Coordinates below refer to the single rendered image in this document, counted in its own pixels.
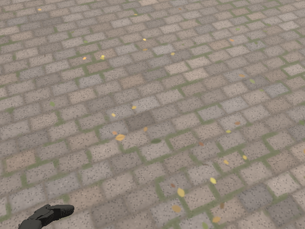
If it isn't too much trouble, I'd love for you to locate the left robot hand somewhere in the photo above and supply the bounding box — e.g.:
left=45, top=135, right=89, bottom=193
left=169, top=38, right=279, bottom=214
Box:
left=18, top=204, right=74, bottom=229

